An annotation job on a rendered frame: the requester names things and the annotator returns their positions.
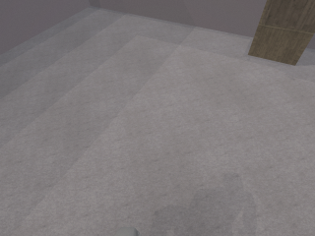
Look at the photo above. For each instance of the left robot thigh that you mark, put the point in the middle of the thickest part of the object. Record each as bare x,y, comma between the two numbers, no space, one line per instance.
127,231

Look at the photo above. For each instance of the cupboard door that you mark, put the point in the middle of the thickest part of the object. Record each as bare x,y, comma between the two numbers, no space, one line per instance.
294,14

